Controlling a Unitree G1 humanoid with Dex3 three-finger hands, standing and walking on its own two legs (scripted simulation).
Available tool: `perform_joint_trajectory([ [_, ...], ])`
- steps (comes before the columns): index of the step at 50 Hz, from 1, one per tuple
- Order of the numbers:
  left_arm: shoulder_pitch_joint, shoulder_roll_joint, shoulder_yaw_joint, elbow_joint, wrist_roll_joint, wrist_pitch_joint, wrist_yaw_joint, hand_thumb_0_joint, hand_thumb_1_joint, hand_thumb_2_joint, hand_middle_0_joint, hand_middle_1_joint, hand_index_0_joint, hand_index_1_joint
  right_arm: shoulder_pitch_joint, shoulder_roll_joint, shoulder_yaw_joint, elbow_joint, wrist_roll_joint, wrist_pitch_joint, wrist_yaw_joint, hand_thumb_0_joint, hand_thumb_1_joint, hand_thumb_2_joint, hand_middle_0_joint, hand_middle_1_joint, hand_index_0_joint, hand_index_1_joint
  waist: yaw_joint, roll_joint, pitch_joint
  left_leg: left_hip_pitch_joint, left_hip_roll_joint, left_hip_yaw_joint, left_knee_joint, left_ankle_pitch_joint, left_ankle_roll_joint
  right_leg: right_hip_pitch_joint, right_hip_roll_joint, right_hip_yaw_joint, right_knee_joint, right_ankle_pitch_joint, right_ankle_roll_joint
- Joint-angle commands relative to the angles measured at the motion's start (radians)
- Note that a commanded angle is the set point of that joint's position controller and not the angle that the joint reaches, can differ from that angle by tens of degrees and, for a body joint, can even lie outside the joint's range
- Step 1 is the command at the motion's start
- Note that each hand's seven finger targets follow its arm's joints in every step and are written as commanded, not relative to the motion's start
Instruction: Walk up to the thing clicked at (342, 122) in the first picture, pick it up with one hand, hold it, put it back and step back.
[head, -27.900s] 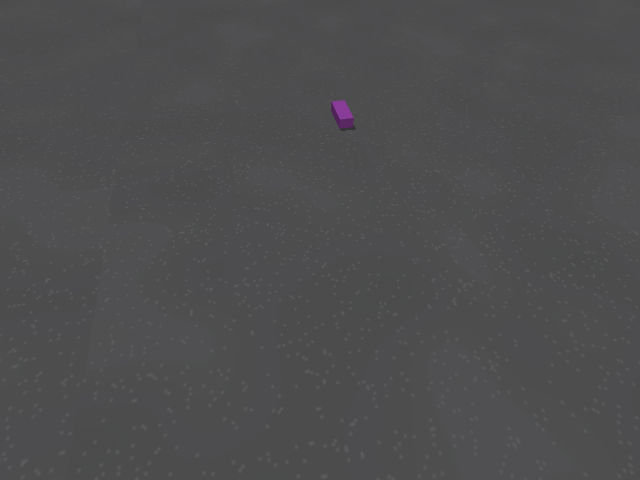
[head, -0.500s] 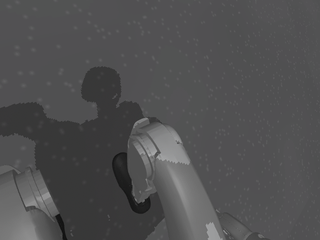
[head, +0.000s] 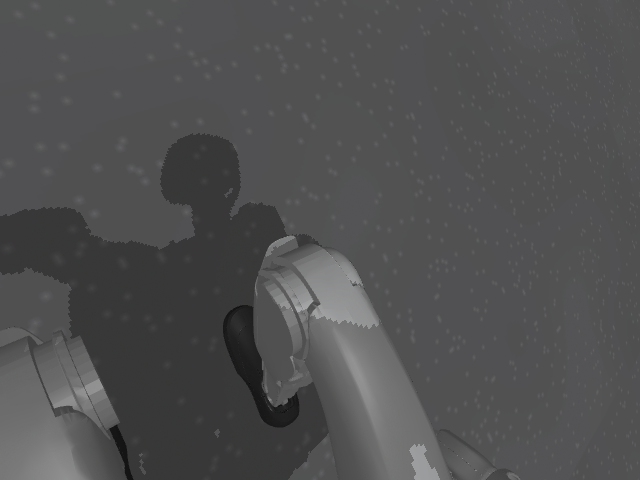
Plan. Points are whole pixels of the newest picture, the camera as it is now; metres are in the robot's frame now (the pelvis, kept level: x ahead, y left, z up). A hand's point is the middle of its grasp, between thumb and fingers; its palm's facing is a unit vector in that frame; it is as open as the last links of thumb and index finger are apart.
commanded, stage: close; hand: left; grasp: from above
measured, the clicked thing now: out of the picture +0.45 +0.32 -0.28
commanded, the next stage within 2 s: settle in 0.06 s
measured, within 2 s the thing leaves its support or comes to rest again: leaves its support in 0.48 s
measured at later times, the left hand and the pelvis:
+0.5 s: hand out of the picture +0.45 +0.32 -0.25, palm faces -0.40 -0.17 -0.90, open 10.9 cm; pelvis +0.00 +0.00 +0.00, yaw +0 degrees
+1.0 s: hand out of the picture +0.43 +0.32 -0.16, palm faces -0.44 -0.14 -0.89, open 10.9 cm; pelvis +0.00 -0.01 +0.02, yaw +6 degrees
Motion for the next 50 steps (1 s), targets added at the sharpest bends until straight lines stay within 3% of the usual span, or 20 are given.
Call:
perform_joint_trajectory([
  [1, -0.231, 0.178, -0.018, -0.078, -0.005, 0.003, 0.035, 0.0, 0.412, 0.875, -0.73, -0.944, -0.755, -0.917, 0.184, -0.347, -0.096, 0.023, 0.003, -0.007, -0.003, 0.0, -0.892, -0.9, 0.199, 0.3, 0.199, 0.3, -0.069, 0.533, -0.581, 0.437, 0.038, 0.081, -0.288, 0.183, 0.002, 0.341, 0.038, -0.099, -0.172, 0.199, -0.069],
  [3, -0.213, 0.204, 0.004, -0.075, -0.006, 0.007, 0.042, 0.0, 0.446, 0.893, -0.759, -0.948, -0.781, -0.924, 0.189, -0.347, -0.092, 0.024, 0.002, -0.003, -0.005, 0.0, -0.892, -0.9, 0.199, 0.3, 0.199, 0.3, -0.057, 0.525, -0.602, 0.43, 0.036, 0.088, -0.292, 0.179, 0.004, 0.368, 0.043, -0.094, -0.189, 0.196, -0.069],
  [8, -0.232, 0.181, -0.018, -0.076, -0.011, 0.012, 0.033, 0.0, 0.517, 0.944, -0.809, -0.973, -0.83, -0.951, 0.184, -0.345, -0.09, 0.023, 0.002, -0.014, -0.002, 0.0, -0.893, -0.9, 0.199, 0.3, 0.199, 0.3, -0.07, 0.521, -0.58, 0.447, 0.038, 0.082, -0.292, 0.174, 0.001, 0.344, 0.035, -0.097, -0.18, 0.19, -0.067],
  [10, -0.245, 0.197, -0.012, -0.083, -0.007, 0.012, 0.037, 0.0, 0.428, 0.968, -0.81, -0.965, -0.828, -0.948, 0.181, -0.347, -0.094, 0.029, 0.007, -0.012, -0.006, 0.0, -0.91, -0.903, 0.2, 0.3, 0.2, 0.3, -0.063, 0.532, -0.591, 0.451, 0.039, 0.074, -0.301, 0.174, -0.002, 0.339, 0.035, -0.098, -0.176, 0.188, -0.07],
  [18, -0.243, 0.217, 0.019, -0.141, -0.014, 0.031, 0.023, 0.0, 0.442, 0.925, -0.834, -0.913, -0.849, -0.901, 0.216, -0.356, -0.127, 0.031, 0.014, -0.004, -0.007, 0.0, -0.911, -0.904, 0.2, 0.3, 0.199, 0.3, -0.045, 0.57, -0.656, 0.472, 0.035, 0.095, -0.305, 0.205, 0.0, 0.383, 0.034, -0.084, -0.185, 0.22, -0.073],
  [21, -0.244, 0.233, 0.051, -0.228, -0.023, 0.037, 0.019, 0.0, 0.454, 0.897, -0.842, -0.892, -0.856, -0.88, 0.22, -0.347, -0.147, 0.037, 0.019, 0.002, -0.006, 0.0, -0.911, -0.905, 0.2, 0.3, 0.199, 0.3, -0.017, 0.623, -0.729, 0.507, 0.034, 0.105, -0.308, 0.24, -0.004, 0.393, 0.036, -0.077, -0.184, 0.242, -0.079],
  [23, -0.242, 0.189, 0.041, -0.273, -0.03, 0.047, 0.006, 0.0, 0.441, 0.855, -0.821, -0.882, -0.842, -0.862, 0.225, -0.331, -0.16, 0.037, 0.022, -0.002, 0.001, 0.0, -0.91, -0.904, 0.2, 0.3, 0.199, 0.3, -0.012, 0.657, -0.764, 0.555, 0.034, 0.107, -0.306, 0.282, -0.01, 0.375, 0.032, -0.078, -0.171, 0.272, -0.082],
  [24, -0.263, 0.204, 0.055, -0.314, -0.035, 0.049, 0.001, 0.0, 0.446, 0.856, -0.824, -0.88, -0.844, -0.861, 0.228, -0.331, -0.168, 0.053, 0.026, -0.003, 0.003, 0.0, -0.91, -0.904, 0.2, 0.3, 0.199, 0.3, -0.007, 0.681, -0.786, 0.569, 0.034, 0.106, -0.308, 0.29, -0.013, 0.359, 0.028, -0.081, -0.163, 0.272, -0.083],
  [27, -0.211, 0.188, 0.075, -0.373, -0.047, 0.067, -0.022, 0.0, 0.445, 0.865, -0.822, -0.878, -0.84, -0.861, 0.244, -0.32, -0.203, 0.064, 0.042, 0.01, 0.006, 0.0, -0.908, -0.904, 0.199, 0.3, 0.199, 0.3, 0.033, 0.703, -0.851, 0.588, 0.029, 0.119, -0.323, 0.309, -0.014, 0.364, 0.025, -0.069, -0.17, 0.277, -0.09],
  [28, -0.194, 0.155, 0.065, -0.369, -0.049, 0.077, -0.035, 0.0, 0.449, 0.89, -0.834, -0.878, -0.847, -0.866, 0.246, -0.312, -0.211, 0.067, 0.046, 0.014, 0.009, 0.0, -0.907, -0.903, 0.199, 0.3, 0.199, 0.3, 0.03, 0.695, -0.846, 0.576, 0.025, 0.125, -0.324, 0.307, -0.012, 0.358, 0.025, -0.066, -0.17, 0.279, -0.091],
  [29, -0.199, 0.081, 0.016, -0.366, -0.059, 0.083, -0.056, 0.0, 0.449, 0.875, -0.834, -0.862, -0.848, -0.85, 0.224, -0.296, -0.214, 0.063, 0.053, 0.015, 0.012, 0.0, -0.906, -0.903, 0.199, 0.3, 0.199, 0.3, 0.027, 0.667, -0.82, 0.553, 0.025, 0.132, -0.32, 0.288, -0.006, 0.33, 0.028, -0.06, -0.18, 0.262, -0.091],
  [30, -0.198, 0.091, 0.025, -0.377, -0.067, 0.089, -0.068, 0.0, 0.448, 0.887, -0.834, -0.867, -0.846, -0.857, 0.238, -0.305, -0.224, 0.074, 0.057, 0.018, 0.011, 0.0, -0.906, -0.903, 0.199, 0.3, 0.199, 0.3, 0.028, 0.655, -0.816, 0.531, 0.022, 0.138, -0.327, 0.28, -0.003, 0.336, 0.026, -0.057, -0.191, 0.259, -0.089],
  [32, -0.166, 0.028, -0.009, -0.409, -0.08, 0.103, -0.101, 0.0, 0.454, 0.888, -0.826, -0.896, -0.845, -0.878, 0.238, -0.287, -0.235, 0.057, 0.073, 0.026, 0.01, 0.0, -0.904, -0.902, 0.2, 0.3, 0.199, 0.3, 0.049, 0.619, -0.823, 0.499, 0.016, 0.155, -0.33, 0.282, 0.007, 0.348, 0.029, -0.042, -0.206, 0.261, -0.09],
  [33, -0.14, 0.024, -0.005, -0.417, -0.092, 0.113, -0.111, 0.0, 0.465, 0.889, -0.829, -0.905, -0.852, -0.882, 0.244, -0.287, -0.244, 0.069, 0.079, 0.034, 0.006, 0.0, -0.902, -0.901, 0.2, 0.3, 0.199, 0.3, 0.071, 0.601, -0.854, 0.501, 0.016, 0.161, -0.338, 0.289, 0.01, 0.372, 0.032, -0.034, -0.22, 0.271, -0.088],
  [35, -0.152, -0.023, -0.037, -0.441, -0.104, 0.12, -0.144, 0.0, 0.5, 0.888, -0.852, -0.913, -0.877, -0.89, 0.257, -0.27, -0.251, 0.079, 0.091, 0.046, 0.008, 0.0, -0.904, -0.901, 0.2, 0.3, 0.199, 0.3, 0.075, 0.58, -0.856, 0.466, 0.01, 0.167, -0.346, 0.267, 0.017, 0.367, 0.031, -0.024, -0.225, 0.251, -0.087],
  [37, -0.158, -0.002, -0.022, -0.461, -0.11, 0.121, -0.167, 0.0, 0.488, 0.898, -0.841, -0.924, -0.866, -0.9, 0.262, -0.273, -0.263, 0.073, 0.101, 0.059, 0.005, 0.0, -0.904, -0.902, 0.2, 0.3, 0.199, 0.3, 0.081, 0.522, -0.848, 0.428, 0.007, 0.164, -0.348, 0.238, 0.025, 0.347, 0.024, -0.019, -0.229, 0.218, -0.087],
  [38, -0.154, -0.028, -0.039, -0.444, -0.112, 0.124, -0.187, 0.0, 0.497, 0.885, -0.852, -0.915, -0.877, -0.891, 0.261, -0.265, -0.265, 0.074, 0.107, 0.067, 0.003, 0.0, -0.905, -0.902, 0.2, 0.3, 0.199, 0.3, 0.078, 0.5, -0.836, 0.425, 0.005, 0.163, -0.356, 0.213, 0.026, 0.339, 0.023, -0.013, -0.23, 0.192, -0.088],
  [41, -0.203, -0.043, -0.039, -0.478, -0.106, 0.112, -0.219, 0.0, 0.479, 0.884, -0.86, -0.89, -0.876, -0.876, 0.261, -0.26, -0.276, 0.067, 0.115, 0.087, -0.013, 0.0, -0.909, -0.904, 0.199, 0.3, 0.199, 0.3, 0.079, 0.474, -0.841, 0.435, 0.001, 0.151, -0.371, 0.182, 0.026, 0.31, 0.013, -0.011, -0.232, 0.159, -0.09],
  [45, -0.216, -0.059, -0.051, -0.477, -0.087, 0.094, -0.243, 0.0, 0.419, 0.938, -0.838, -0.881, -0.84, -0.882, 0.253, -0.237, -0.278, 0.061, 0.124, 0.108, -0.035, 0.0, -0.907, -0.904, 0.2, 0.3, 0.199, 0.3, 0.092, 0.457, -0.837, 0.418, -0.01, 0.171, -0.384, 0.141, 0.027, 0.318, 0.013, 0.011, -0.244, 0.108, -0.093],
  [50, -0.235, -0.03, -0.032, -0.502, -0.072, 0.081, -0.248, 0.0, 0.342, 0.887, -0.765, -0.875, -0.772, -0.87, 0.243, -0.217, -0.289, 0.056, 0.128, 0.135, -0.066, 0.0, -0.905, -0.903, 0.2, 0.3, 0.199, 0.3, 0.115, 0.452, -0.881, 0.433, -0.021, 0.199, -0.388, 0.156, 0.028, 0.335, 0.006, 0.033, -0.261, 0.102, -0.096],
])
